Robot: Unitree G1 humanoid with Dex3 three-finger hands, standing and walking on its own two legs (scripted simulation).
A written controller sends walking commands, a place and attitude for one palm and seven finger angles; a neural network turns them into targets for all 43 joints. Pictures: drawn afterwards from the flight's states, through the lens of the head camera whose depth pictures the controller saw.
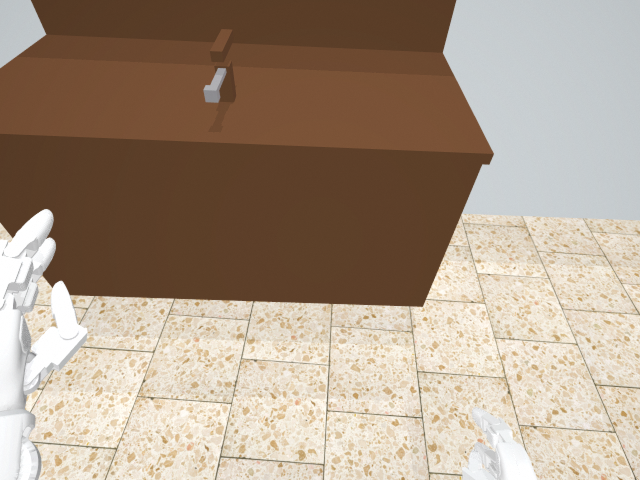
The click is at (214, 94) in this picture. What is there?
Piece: tap's lever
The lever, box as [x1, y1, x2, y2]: [203, 85, 219, 102]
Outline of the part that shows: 206,85 203,90 205,100 217,102 219,99 218,86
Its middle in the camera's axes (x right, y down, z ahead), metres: -0.24 -0.32 +0.85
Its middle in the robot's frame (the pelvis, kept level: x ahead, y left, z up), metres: +0.85 +0.30 +0.06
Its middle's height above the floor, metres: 0.84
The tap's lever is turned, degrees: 0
